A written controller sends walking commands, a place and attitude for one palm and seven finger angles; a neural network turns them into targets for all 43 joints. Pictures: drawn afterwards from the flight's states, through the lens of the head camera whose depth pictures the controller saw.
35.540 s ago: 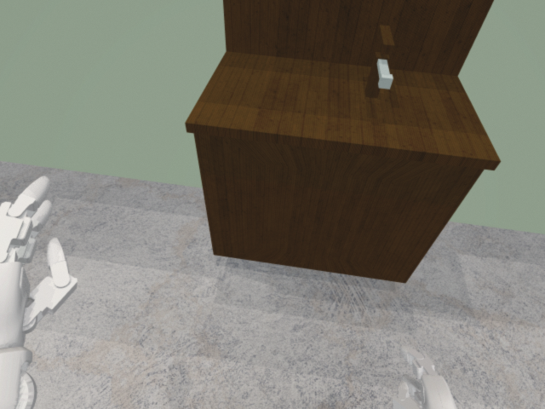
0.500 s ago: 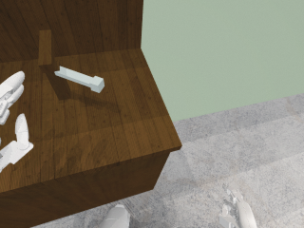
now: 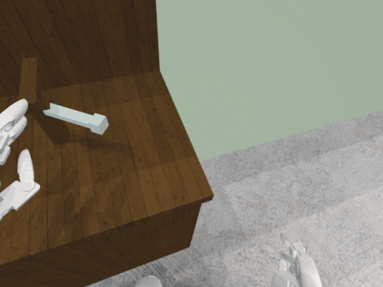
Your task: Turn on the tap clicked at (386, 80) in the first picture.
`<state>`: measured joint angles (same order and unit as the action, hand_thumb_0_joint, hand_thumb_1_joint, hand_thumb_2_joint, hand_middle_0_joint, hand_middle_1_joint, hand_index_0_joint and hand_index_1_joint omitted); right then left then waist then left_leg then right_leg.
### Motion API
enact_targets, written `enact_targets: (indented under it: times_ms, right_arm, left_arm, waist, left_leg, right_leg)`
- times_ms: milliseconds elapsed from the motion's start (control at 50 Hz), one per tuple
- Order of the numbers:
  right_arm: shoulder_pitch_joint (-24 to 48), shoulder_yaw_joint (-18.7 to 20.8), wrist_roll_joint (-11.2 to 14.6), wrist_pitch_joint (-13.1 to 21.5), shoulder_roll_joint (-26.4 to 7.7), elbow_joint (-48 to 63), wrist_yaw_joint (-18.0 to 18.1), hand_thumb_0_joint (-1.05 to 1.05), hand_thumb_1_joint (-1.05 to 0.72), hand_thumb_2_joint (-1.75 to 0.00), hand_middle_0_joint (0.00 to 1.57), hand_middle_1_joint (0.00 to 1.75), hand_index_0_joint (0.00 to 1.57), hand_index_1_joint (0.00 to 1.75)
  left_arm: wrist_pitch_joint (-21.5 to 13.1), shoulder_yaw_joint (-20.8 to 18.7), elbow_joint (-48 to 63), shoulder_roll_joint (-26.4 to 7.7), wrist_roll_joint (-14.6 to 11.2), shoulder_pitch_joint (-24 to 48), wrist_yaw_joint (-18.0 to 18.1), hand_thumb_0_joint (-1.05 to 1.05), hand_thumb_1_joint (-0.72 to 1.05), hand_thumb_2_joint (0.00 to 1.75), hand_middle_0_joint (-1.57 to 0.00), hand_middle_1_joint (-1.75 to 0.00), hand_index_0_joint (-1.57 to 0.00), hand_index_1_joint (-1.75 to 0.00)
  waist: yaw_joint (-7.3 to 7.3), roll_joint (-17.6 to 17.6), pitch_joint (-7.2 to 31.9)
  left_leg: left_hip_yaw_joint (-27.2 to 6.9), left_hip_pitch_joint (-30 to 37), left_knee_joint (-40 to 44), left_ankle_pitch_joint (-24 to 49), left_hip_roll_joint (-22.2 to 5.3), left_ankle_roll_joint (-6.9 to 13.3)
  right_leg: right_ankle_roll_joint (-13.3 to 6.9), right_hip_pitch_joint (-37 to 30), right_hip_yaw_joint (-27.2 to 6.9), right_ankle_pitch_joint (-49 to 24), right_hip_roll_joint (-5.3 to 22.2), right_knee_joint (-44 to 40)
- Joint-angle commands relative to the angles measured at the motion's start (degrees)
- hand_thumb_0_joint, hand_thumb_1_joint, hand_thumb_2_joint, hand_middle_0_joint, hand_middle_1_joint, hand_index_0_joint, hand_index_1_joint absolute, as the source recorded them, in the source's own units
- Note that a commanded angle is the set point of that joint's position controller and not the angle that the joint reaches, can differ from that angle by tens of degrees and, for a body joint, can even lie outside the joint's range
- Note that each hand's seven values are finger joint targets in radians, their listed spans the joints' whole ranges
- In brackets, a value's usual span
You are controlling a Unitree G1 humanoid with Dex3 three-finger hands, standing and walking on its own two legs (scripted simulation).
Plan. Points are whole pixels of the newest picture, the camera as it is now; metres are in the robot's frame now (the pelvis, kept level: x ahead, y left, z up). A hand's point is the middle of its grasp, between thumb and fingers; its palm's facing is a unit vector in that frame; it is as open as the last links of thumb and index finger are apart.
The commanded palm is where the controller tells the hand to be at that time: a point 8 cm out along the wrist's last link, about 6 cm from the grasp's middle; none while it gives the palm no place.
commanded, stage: shuffle to correct the standing spot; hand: left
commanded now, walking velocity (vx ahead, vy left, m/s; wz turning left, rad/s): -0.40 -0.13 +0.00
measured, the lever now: (98, 124) +0.39 +0.23 +0.09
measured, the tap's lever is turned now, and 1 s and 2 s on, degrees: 53 53 53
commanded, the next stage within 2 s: come to a stop and stand still in 0.34 s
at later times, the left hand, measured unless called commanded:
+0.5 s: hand (20, 215) +0.18 +0.24 +0.16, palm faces +0.28 -0.84 -0.47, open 7.4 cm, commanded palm +0.13 +0.28 +0.18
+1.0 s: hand (21, 248) +0.15 +0.23 +0.16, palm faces +0.28 -0.85 -0.44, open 7.4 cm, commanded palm +0.08 +0.28 +0.18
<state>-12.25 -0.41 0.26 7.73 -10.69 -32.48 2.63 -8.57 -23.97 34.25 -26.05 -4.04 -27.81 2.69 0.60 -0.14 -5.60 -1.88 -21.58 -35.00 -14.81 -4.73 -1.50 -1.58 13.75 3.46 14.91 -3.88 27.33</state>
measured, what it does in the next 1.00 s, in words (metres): steps on the spot: left foot, then left foot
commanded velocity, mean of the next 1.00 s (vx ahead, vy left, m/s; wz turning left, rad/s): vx -0.10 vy -0.06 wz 0.00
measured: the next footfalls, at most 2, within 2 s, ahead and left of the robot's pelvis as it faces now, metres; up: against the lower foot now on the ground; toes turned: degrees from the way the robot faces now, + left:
left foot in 0.44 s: +0.04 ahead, +0.12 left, +0.00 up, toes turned +0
left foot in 0.78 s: -0.04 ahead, +0.11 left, +0.00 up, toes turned -2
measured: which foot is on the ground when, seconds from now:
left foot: down 0.00-0.30, up 0.32-0.42, down 0.44-0.66, up 0.68-0.76, down 0.78-1.00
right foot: down 0.00-0.80, up 0.82-0.96, down 0.98-1.00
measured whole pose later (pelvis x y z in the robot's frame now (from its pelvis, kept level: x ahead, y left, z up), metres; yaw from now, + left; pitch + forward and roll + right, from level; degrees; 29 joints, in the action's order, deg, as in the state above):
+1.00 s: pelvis -0.08 +0.00 -0.01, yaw -1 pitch -1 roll -2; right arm -15.4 0.3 1.6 6.4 -12.8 -35.1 -0.4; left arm -7.7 -20.8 32.2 -23.3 -2.0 -26.9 4.8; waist -2.1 -0.9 -2.4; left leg -2.6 -20.0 -43.1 -21.7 0.5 2.0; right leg -2.6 16.8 4.0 16.8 -3.2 35.0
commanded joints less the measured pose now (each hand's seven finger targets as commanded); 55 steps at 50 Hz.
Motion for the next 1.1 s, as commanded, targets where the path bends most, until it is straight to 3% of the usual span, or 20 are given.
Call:
enact_targets:
  times_ms: [0, 60, 200, 320, 380, 420, 440, 520, 600, 640, 680, 720, 760, 780, 840, 940, 1000, 1020, 1040, 1080]
  right_arm:
    - [1.34, 3.8, 0.68, 4.24, -7.44, 8.94, 0.64, 0.0, -0.9, -0.9, 0.2, 0.3, 0.2, 0.3]
    - [1.04, 3.41, 0.81, 3.94, -7.33, 8.31, 0.59, 0.0, -0.9, -0.9, 0.2, 0.3, 0.2, 0.3]
    - [4.23, 3.74, -0.24, 2.83, -6.43, 8.0, 1.61, 0.0, -0.9, -0.9, 0.2, 0.3, 0.2, 0.3]
    - [3.84, 3.16, 1.14, 3.19, -5.49, 8.05, 2.11, 0.0, -0.9, -0.9, 0.2, 0.3, 0.2, 0.3]
    - [4.32, 1.47, 0.05, 2.94, -5.36, 7.1, 2.17, 0.0, -0.9, -0.9, 0.2, 0.3, 0.2, 0.3]
    - [4.54, 3.13, -1.31, 3.64, -6.24, 7.37, 1.93, 0.0, -0.9, -0.9, 0.2, 0.3, 0.2, 0.3]
    - [5.31, 3.03, -1.21, 3.49, -5.68, 6.95, 1.47, 0.0, -0.9, -0.9, 0.2, 0.3, 0.2, 0.3]
    - [3.76, 4.23, -0.4, 4.0, -7.97, 8.84, -1.03, 0.0, -0.9, -0.9, 0.2, 0.3, 0.2, 0.3]
    - [2.4, 4.09, 1.45, 2.94, -8.82, 10.43, -1.92, 0.0, -0.9, -0.9, 0.2, 0.3, 0.2, 0.3]
    - [2.96, 3.63, 2.04, 1.9, -8.09, 9.29, -1.08, 0.0, -0.9, -0.9, 0.2, 0.3, 0.2, 0.3]
    - [3.87, 3.47, 2.4, 1.33, -8.05, 6.53, -0.46, 0.0, -0.9, -0.9, 0.2, 0.3, 0.2, 0.3]
    - [5.6, 2.77, 1.81, -0.01, -8.35, 5.22, -0.13, 0.0, -0.9, -0.9, 0.2, 0.3, 0.2, 0.3]
    - [6.1, 1.97, 1.45, 0.13, -8.79, 5.51, 0.39, 0.0, -0.9, -0.9, 0.2, 0.3, 0.2, 0.3]
    - [5.92, 2.87, 0.5, 0.95, -9.17, 5.75, 0.12, 0.0, -0.9, -0.9, 0.2, 0.3, 0.2, 0.3]
    - [8.52, 3.05, -0.22, 1.69, -7.5, 6.42, -1.23, 0.0, -0.9, -0.9, 0.2, 0.3, 0.2, 0.3]
    - [3.9, 3.26, 1.94, 1.34, -8.8, 6.02, -2.8, 0.0, -0.9, -0.9, 0.2, 0.3, 0.2, 0.3]
    - [2.44, 4.57, 2.56, 0.98, -8.98, 6.07, -1.65, 0.0, -0.9, -0.9, 0.2, 0.3, 0.2, 0.3]
    - [2.34, 6.35, -0.48, 6.17, -9.17, 7.34, -2.03, 0.0, -0.9, -0.9, 0.2, 0.3, 0.2, 0.3]
    - [4.37, 4.34, 2.23, 4.25, -6.41, 1.69, -1.85, 0.0, -0.9, -0.9, 0.2, 0.3, 0.2, 0.3]
    - [3.38, 3.36, -0.1, 3.37, -6.83, 1.83, -1.29, 0.0, -0.9, -0.9, 0.2, 0.3, 0.2, 0.3]
  left_arm:
    - [-5.44, -7.34, 15.51, -9.08, -1.21, -0.08, 0.93, 0.0, 0.9, 0.9, -0.2, -0.3, -0.2, -0.3]
    - [-5.84, -5.14, 15.16, -6.39, -1.82, -3.47, 1.59, 0.0, 0.9, 0.9, -0.2, -0.3, -0.2, -0.3]
    - [-7.6, -9.25, 14.34, -9.27, -1.48, -2.91, 1.1, 0.0, 0.9, 0.9, -0.2, -0.3, -0.2, -0.3]
    - [-7.3, -7.23, 12.89, -7.74, -2.2, -3.63, 2.19, 0.0, 0.9, 0.9, -0.2, -0.3, -0.2, -0.3]
    - [-7.52, -7.37, 13.83, -8.26, -1.52, -3.51, 2.9, 0.0, 0.9, 0.9, -0.2, -0.3, -0.2, -0.3]
    - [-8.85, -6.5, 15.11, -7.96, -1.13, -2.47, 2.67, 0.0, 0.9, 0.9, -0.2, -0.3, -0.2, -0.3]
    - [-8.49, -6.8, 12.88, -7.98, 0.7, -2.12, 3.16, 0.0, 0.9, 0.9, -0.2, -0.3, -0.2, -0.3]
    - [-5.68, -5.62, 17.15, -6.32, 0.69, 1.48, 2.76, 0.0, 0.9, 0.9, -0.2, -0.3, -0.2, -0.3]
    - [-3.58, -6.13, 15.65, -9.04, 1.29, 0.61, 2.64, 0.0, 0.9, 0.9, -0.2, -0.3, -0.2, -0.3]
    - [-2.3, -7.81, 9.75, -11.14, 0.4, -0.41, 2.77, 0.0, 0.9, 0.9, -0.2, -0.3, -0.2, -0.3]
    - [-0.78, -4.44, 8.58, -7.2, -0.67, 4.67, 2.59, 0.0, 0.9, 0.9, -0.2, -0.3, -0.2, -0.3]
    - [-0.2, -5.19, 7.58, -7.92, -0.03, 4.39, 2.82, 0.0, 0.9, 0.9, -0.2, -0.3, -0.2, -0.3]
    - [-1.73, -5.72, 8.64, -7.73, 0.47, 3.79, 3.59, 0.0, 0.9, 0.9, -0.2, -0.3, -0.2, -0.3]
    - [-3.18, -6.02, 10.66, -8.1, 0.87, 5.52, 4.26, 0.0, 0.9, 0.9, -0.2, -0.3, -0.2, -0.3]
    - [-3.65, -7.16, 14.24, -10.79, 1.73, 7.37, 4.29, 0.0, 0.9, 0.9, -0.2, -0.3, -0.2, -0.3]
    - [-2.98, -3.3, 10.28, -7.19, 1.87, 1.84, 3.05, 0.0, 0.9, 0.9, -0.2, -0.3, -0.2, -0.3]
    - [-3.01, -6.05, 6.01, -7.95, -0.2, 1.02, 3.65, 0.0, 0.9, 0.9, -0.2, -0.3, -0.2, -0.3]
    - [-8.97, -31.41, 18.02, -39.38, 3.28, 51.81, 4.0, 0.0, 0.9, 0.9, -0.2, -0.3, -0.2, -0.3]
    - [-7.89, -21.52, -1.18, -25.15, 1.55, 41.32, 3.68, 0.0, 0.9, 0.9, -0.2, -0.3, -0.2, -0.3]
    - [-8.3, -12.67, -13.62, -12.73, 0.42, 20.23, 2.11, 0.0, 0.9, 0.9, -0.2, -0.3, -0.2, -0.3]
  waist:
    - [0.82, -0.73, 15.19]
    - [0.04, -0.03, 18.72]
    - [1.02, -7.1, 14.9]
    - [1.15, 5.41, 12.43]
    - [-0.55, 1.51, 13.2]
    - [-0.13, -10.2, 13.44]
    - [0.28, -9.61, 13.07]
    - [1.25, -18.0, 12.47]
    - [-0.61, -5.33, 14.32]
    - [-1.33, 8.82, 12.04]
    - [-2.36, 17.27, 5.94]
    - [-3.11, 9.86, 4.4]
    - [-2.24, -14.17, 5.63]
    - [-1.62, -22.41, 5.43]
    - [-0.56, -20.57, 8.78]
    - [-0.41, -2.09, 11.95]
    - [-1.33, 11.9, 11.37]
    - [3.34, 7.05, -0.28]
    - [-0.25, -6.65, 2.5]
    - [1.03, -13.09, 8.96]
  left_leg:
    - [-0.63, 8.2, -3.81, 20.5, -2.27, 2.65]
    - [0.83, 7.82, -3.59, 16.66, -0.27, 1.71]
    - [-6.92, 12.64, 1.72, 37.11, -8.78, 4.63]
    - [-2.13, -0.5, -12.21, -13.78, 3.4, 0.59]
    - [-0.56, 7.83, 11.63, 6.86, 0.75, 1.79]
    - [-19.1, 20.36, 13.46, 45.49, -15.87, 8.58]
    - [-16.74, 22.19, 11.29, 49.0, -16.99, 10.87]
    - [-6.29, 11.0, 9.39, 19.5, -9.54, 8.39]
    - [-2.86, 1.36, -2.5, -14.97, -1.03, 4.91]
    - [2.26, 2.69, -24.53, -16.25, 7.49, 2.18]
    - [-3.59, 10.07, -29.95, -11.56, 3.8, 2.06]
    - [-4.84, 14.55, -15.47, -8.19, 1.25, 3.35]
    - [-6.38, 9.47, 15.72, -7.94, 0.85, 4.56]
    - [-15.14, 6.23, 22.6, -3.6, -3.73, 7.35]
    - [-19.47, 2.07, 17.49, 7.0, -7.04, 10.76]
    - [-6.2, 1.43, -7.65, 7.09, 0.12, 6.42]
    - [-1.83, -6.07, -28.7, -10.08, 6.54, 2.13]
    - [-9.67, -8.98, -20.06, -4.76, -0.63, 0.24]
    - [-10.57, 6.28, -2.47, -1.14, 1.26, 1.76]
    - [-1.41, 15.57, 14.96, 3.86, 3.41, 0.8]
  right_leg:
    - [-3.45, -5.3, -6.25, -25.8, 9.81, -5.39]
    - [-5.79, -7.0, -8.43, -36.39, 14.21, -2.28]
    - [0.3, 0.87, -3.46, -12.98, 6.31, -3.11]
    - [-12.04, -1.04, -15.91, -31.83, 22.49, -5.44]
    - [-4.75, -0.35, -6.12, -27.74, 13.18, 6.01]
    - [1.65, 16.26, -3.64, 7.49, 1.81, 20.26]
    - [1.96, 18.4, -7.67, 15.69, 0.93, 26.11]
    - [1.22, 8.89, -5.24, 9.79, 3.48, 16.0]
    - [-0.29, -6.58, -1.26, -5.86, 5.87, -2.66]
    - [-6.63, 5.74, -12.81, 3.74, 16.26, -9.51]
    - [-9.34, 25.86, -15.94, 19.01, 21.1, -13.31]
    - [-6.5, 30.2, -7.9, 18.81, 16.63, -3.94]
    - [-1.41, 18.16, -1.1, 14.47, 5.9, 15.93]
    - [0.58, 15.82, -0.59, 14.85, 0.01, 27.4]
    - [1.65, 11.3, -4.43, 12.42, 2.12, 33.61]
    - [-1.28, -8.29, -3.86, -11.34, 6.77, -6.25]
    - [-11.06, -3.03, -21.79, -19.54, 22.28, -8.3]
    - [-12.95, 5.76, -25.68, -21.3, 20.42, -8.0]
    - [-10.43, 12.31, -15.53, -19.72, 19.15, -3.66]
    - [-3.32, 5.22, -7.48, -2.66, 5.93, 8.43]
